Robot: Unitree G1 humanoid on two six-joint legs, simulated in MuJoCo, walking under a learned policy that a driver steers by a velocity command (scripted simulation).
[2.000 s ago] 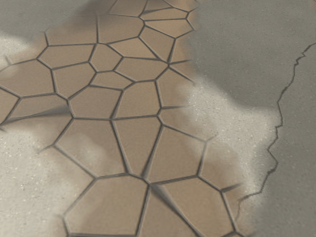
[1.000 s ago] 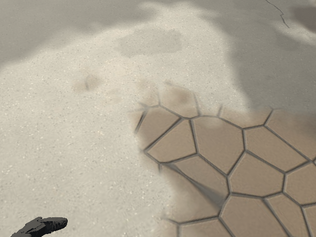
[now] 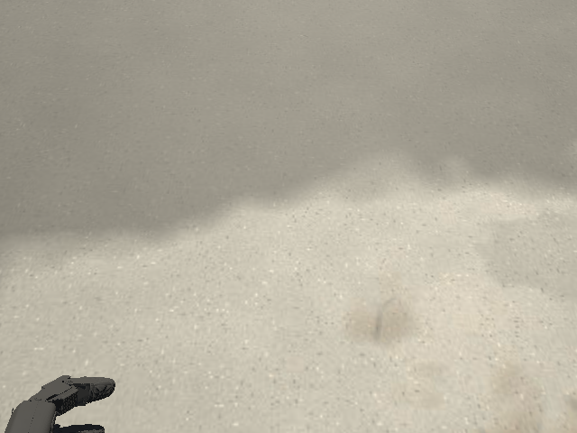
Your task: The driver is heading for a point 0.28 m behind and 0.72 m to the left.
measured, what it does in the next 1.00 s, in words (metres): walks ahead, turning left: right foot, then left foot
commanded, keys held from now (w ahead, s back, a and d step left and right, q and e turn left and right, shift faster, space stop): q+shift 0.26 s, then w+q+shift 0.08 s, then q+shift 0.66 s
